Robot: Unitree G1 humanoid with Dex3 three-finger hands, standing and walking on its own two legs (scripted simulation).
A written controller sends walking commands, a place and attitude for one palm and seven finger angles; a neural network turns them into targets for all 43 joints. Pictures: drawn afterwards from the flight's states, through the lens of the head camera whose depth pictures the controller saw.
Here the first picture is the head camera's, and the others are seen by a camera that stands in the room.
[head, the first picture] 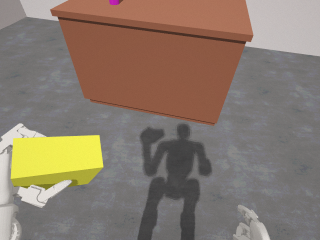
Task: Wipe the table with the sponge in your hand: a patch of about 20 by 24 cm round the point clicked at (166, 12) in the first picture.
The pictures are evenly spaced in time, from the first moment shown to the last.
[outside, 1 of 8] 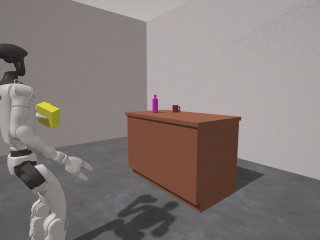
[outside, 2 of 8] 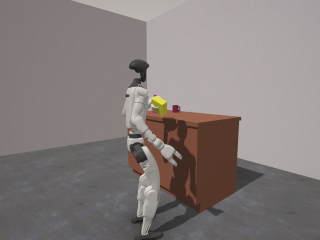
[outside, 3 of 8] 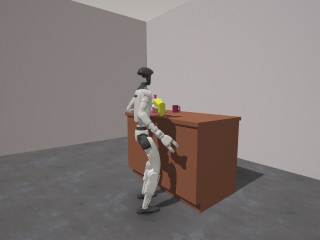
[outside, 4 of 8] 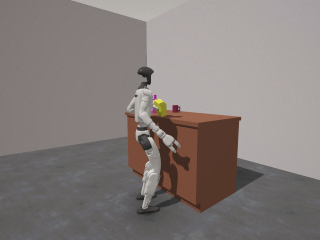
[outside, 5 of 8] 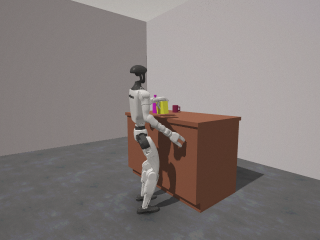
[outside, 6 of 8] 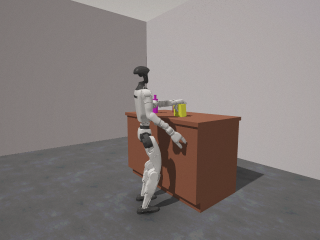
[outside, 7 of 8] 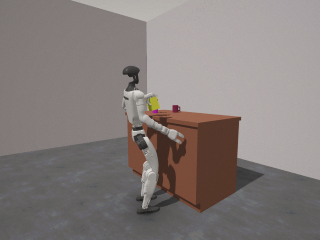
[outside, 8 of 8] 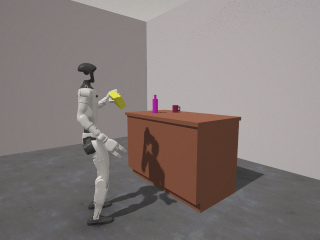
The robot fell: no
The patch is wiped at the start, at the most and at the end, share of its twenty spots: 0.00 1.00 1.00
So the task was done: yes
